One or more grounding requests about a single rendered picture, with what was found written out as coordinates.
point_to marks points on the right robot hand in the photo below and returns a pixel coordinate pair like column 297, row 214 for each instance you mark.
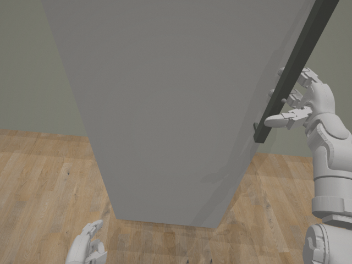
column 318, row 99

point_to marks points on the left robot hand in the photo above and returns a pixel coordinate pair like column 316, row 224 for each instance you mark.
column 82, row 249

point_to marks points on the robot right upper arm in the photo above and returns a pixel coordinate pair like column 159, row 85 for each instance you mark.
column 325, row 244

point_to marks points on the handle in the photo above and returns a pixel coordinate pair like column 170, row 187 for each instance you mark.
column 311, row 32

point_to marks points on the robot right forearm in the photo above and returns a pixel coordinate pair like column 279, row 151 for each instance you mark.
column 331, row 146

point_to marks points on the fridge door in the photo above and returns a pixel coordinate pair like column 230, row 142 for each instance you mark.
column 168, row 92

